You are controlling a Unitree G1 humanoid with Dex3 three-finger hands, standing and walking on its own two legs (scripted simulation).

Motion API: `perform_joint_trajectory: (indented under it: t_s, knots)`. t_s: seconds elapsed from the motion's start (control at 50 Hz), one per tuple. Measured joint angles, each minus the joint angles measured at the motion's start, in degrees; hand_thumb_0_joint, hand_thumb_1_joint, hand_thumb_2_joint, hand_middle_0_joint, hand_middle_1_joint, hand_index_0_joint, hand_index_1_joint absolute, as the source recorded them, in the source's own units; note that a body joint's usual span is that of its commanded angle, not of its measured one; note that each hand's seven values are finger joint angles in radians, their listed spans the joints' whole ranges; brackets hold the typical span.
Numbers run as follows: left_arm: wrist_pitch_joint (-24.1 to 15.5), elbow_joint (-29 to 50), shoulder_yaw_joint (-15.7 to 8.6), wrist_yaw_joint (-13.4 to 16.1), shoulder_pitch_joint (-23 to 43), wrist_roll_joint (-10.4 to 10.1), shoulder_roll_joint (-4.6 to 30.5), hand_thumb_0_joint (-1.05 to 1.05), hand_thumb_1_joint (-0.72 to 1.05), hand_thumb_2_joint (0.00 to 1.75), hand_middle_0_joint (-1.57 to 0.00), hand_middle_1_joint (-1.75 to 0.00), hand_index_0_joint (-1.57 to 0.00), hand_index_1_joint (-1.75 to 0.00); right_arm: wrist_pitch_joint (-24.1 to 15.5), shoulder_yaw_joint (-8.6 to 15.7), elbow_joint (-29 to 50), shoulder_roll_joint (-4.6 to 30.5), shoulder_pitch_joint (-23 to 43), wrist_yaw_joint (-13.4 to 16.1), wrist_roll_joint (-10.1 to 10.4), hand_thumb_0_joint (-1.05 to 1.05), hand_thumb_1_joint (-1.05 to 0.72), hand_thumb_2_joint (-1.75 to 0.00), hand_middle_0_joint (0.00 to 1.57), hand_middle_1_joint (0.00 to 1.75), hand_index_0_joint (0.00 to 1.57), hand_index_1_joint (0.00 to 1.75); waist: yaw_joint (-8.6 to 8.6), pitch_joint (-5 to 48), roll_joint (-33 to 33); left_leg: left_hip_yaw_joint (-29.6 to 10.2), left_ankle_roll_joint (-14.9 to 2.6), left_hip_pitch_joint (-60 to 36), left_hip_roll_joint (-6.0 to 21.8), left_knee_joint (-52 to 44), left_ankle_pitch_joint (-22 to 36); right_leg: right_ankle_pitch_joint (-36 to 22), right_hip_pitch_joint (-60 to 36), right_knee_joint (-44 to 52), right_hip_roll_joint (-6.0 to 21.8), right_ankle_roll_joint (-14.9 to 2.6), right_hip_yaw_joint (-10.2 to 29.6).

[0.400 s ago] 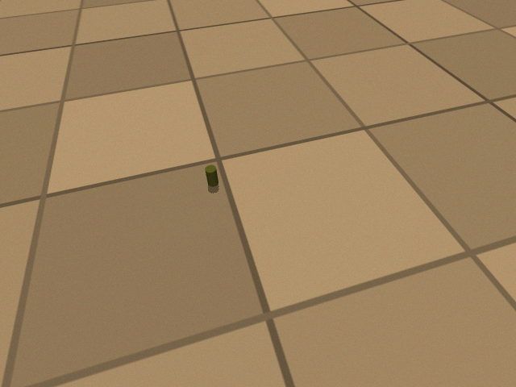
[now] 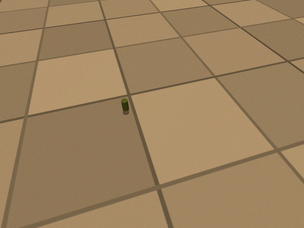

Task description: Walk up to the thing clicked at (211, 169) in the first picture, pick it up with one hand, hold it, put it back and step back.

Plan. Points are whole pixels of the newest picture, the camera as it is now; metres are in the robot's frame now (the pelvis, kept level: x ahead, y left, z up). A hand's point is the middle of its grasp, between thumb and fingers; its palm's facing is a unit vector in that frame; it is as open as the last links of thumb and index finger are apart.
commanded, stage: stand
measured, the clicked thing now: (125, 104) +1.23 +0.30 -0.73
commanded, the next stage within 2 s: walk up in 0.72 s
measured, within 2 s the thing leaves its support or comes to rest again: neither
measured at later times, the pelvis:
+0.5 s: pelvis +0.00 +0.00 +0.00, yaw +0 degrees
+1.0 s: pelvis -0.01 -0.02 -0.01, yaw +14 degrees
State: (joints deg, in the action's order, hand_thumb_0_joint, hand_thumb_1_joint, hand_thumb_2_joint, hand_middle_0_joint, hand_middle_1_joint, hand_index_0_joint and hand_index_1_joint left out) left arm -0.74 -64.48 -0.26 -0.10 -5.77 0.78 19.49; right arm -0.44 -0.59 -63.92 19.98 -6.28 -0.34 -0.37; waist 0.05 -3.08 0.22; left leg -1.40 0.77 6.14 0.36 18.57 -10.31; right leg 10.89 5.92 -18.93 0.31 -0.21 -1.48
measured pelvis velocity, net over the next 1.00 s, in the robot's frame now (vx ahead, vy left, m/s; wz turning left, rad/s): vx -0.01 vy -0.02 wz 0.24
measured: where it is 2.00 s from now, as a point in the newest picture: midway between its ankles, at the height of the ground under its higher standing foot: outside the picture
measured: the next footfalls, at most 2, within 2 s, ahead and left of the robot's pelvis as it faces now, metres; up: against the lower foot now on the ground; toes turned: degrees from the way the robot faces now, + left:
left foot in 1.14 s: +0.02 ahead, +0.15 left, +0.00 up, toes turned +21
right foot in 1.42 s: +0.14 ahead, -0.09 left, +0.00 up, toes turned +54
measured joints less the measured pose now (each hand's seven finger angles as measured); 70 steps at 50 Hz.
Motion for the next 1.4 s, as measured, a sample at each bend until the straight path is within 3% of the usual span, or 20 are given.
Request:
perform_joint_trajectory:
  t_s: [0.72, 0.8, 0.88, 0.9, 0.96, 1.0, 1.12, 1.16, 1.2, 1.24, 1.3, 1.4]
  knots:
    - [0.1, -0.1, -0.1, -0.1, -0.8, -0.1, 0.3, 0.01, 0.91, 0.90, -0.20, -0.30, -0.20, -0.30, -0.1, -0.2, 0.0, 0.1, -0.3, 0.0, 0.0, 0.00, -0.90, -0.90, 0.20, 0.29, 0.20, 0.30, 0.14, 0.0, -0.1, 0.1, -0.21, -0.2, -0.3, -0.5, 0.2, -0.1, -0.2, 0.4, 0.3, 0.23, 0.1]
    - [1.9, 4.5, -2.4, -1.0, 1.9, -0.1, 1.3, 0.01, 0.90, 0.90, -0.20, -0.30, -0.20, -0.30, 0.2, 1.5, 4.5, 0.1, -3.2, -0.3, 0.3, 0.00, -0.90, -0.90, 0.20, 0.30, 0.20, 0.30, -0.45, -1.8, -1.2, -3.4, -0.40, 4.2, -2.0, 4.1, -0.7, 3.3, 3.5, -6.0, 1.9, -0.23, -3.3]
    - [2.4, 10.2, -4.2, -1.5, 3.8, 0.3, 2.3, 0.01, 0.91, 0.90, -0.20, -0.30, -0.20, -0.30, 1.2, 3.1, 8.1, 1.0, -5.7, -0.3, -0.5, 0.00, -0.90, -0.90, 0.20, 0.30, 0.20, 0.30, -0.36, -3.3, -1.4, -7.5, 0.16, 8.9, -3.3, 9.1, -1.8, 5.8, 6.8, -10.8, 1.4, -1.60, -4.5]
    - [2.3, 11.4, -4.4, -1.7, 3.7, 0.5, 2.3, 0.01, 0.91, 0.90, -0.20, -0.30, -0.20, -0.30, 1.6, 3.5, 8.8, 1.5, -6.1, -0.2, -0.6, 0.00, -0.90, -0.90, 0.20, 0.30, 0.20, 0.30, -0.31, -3.5, -0.9, -7.6, -0.56, 10.6, -3.3, 11.9, -2.4, 6.2, 7.2, -11.3, 1.3, -1.84, -5.4]
    - [2.6, 14.5, -4.6, -2.2, 3.3, 1.3, 2.5, 0.01, 0.91, 0.90, -0.20, -0.30, -0.20, -0.30, 2.6, 4.4, 11.3, 2.4, -7.0, 0.2, -1.3, 0.00, -0.90, -0.90, 0.20, 0.30, 0.20, 0.30, -0.31, -4.3, -1.8, -1.9, -0.91, 17.1, -2.9, 28.4, -11.6, 7.3, 7.1, -12.8, 3.2, -2.15, -7.7]
    - [2.7, 16.0, -4.2, -2.2, 2.6, 1.5, 2.2, 0.01, 0.91, 0.90, -0.20, -0.30, -0.20, -0.30, 2.5, 4.8, 13.4, 3.2, -7.7, -0.1, -1.5, 0.00, -0.90, -0.90, 0.20, 0.30, 0.20, 0.30, -0.51, -4.9, -2.4, 0.8, -0.90, 19.0, -2.0, 33.9, -13.4, 7.7, 6.6, -13.1, 4.8, -1.68, -9.0]
    - [3.6, 19.7, -3.0, -3.0, -0.4, 1.7, 2.8, 0.01, 0.90, 0.90, -0.20, -0.30, -0.20, -0.30, 1.2, 5.5, 18.5, 4.5, -10.0, -1.2, -1.0, 0.00, -0.90, -0.90, 0.20, 0.29, 0.20, 0.30, -0.71, -5.0, -4.5, 4.3, -1.48, 14.3, 0.2, 22.2, -7.8, 13.6, 8.1, -22.1, 9.2, 0.06, -12.1]
    - [4.2, 20.8, -3.4, -3.0, -1.0, 1.1, 3.5, 0.01, 0.90, 0.90, -0.20, -0.30, -0.20, -0.30, 0.2, 5.7, 19.9, 4.5, -11.0, -0.7, -1.5, 0.00, -0.90, -0.90, 0.20, 0.29, 0.20, 0.30, -0.60, -4.9, -5.9, 3.8, -1.09, 13.5, -1.3, 20.5, -7.2, 18.2, 11.6, -30.8, 10.2, 0.53, -9.6]
    - [5.4, 20.9, -3.7, -2.6, -0.5, 0.9, 4.2, 0.01, 0.90, 0.90, -0.20, -0.30, -0.20, -0.30, -0.4, 5.1, 20.6, 3.7, -11.5, 0.1, -1.4, 0.00, -0.90, -0.90, 0.20, 0.29, 0.20, 0.30, -1.23, -5.8, -6.8, 1.9, -0.99, 15.2, -2.4, 23.2, -8.1, 22.6, 15.5, -40.0, 6.6, 0.68, -3.1]
    - [5.5, 21.1, -3.8, -2.3, -0.6, 0.5, 4.7, 0.01, 0.91, 0.90, -0.20, -0.30, -0.20, -0.30, -0.4, 4.2, 21.0, 3.2, -11.9, 0.8, -1.1, 0.00, -0.90, -0.90, 0.20, 0.30, 0.20, 0.30, -1.47, -6.0, -6.9, -0.1, -0.97, 15.6, -2.9, 22.8, -7.4, 21.9, 18.4, -45.2, 4.0, 0.20, 0.2]
    - [5.0, 21.2, -4.0, -2.4, -1.9, 0.1, 4.7, 0.01, 0.91, 0.90, -0.20, -0.30, -0.20, -0.30, -0.2, 3.7, 22.1, 3.4, -12.2, 1.5, -1.2, 0.00, -0.90, -0.90, 0.20, 0.30, 0.20, 0.30, -1.36, -5.4, -5.4, -2.8, -0.42, 16.8, -2.7, 22.7, -6.6, 20.0, 19.8, -43.0, 2.9, -0.63, 1.6]
    - [3.7, 21.5, -4.7, -1.9, -4.3, 0.0, 4.9, 0.01, 0.91, 0.90, -0.20, -0.30, -0.20, -0.30, 0.3, 3.6, 24.7, 4.3, -11.9, 1.2, -1.8, 0.00, -0.90, -0.90, 0.21, 0.30, 0.20, 0.30, -1.17, -4.2, -2.0, -8.0, 1.08, 20.4, -2.5, 25.5, -6.5, 18.7, 16.1, -30.8, 1.0, -1.58, 2.3]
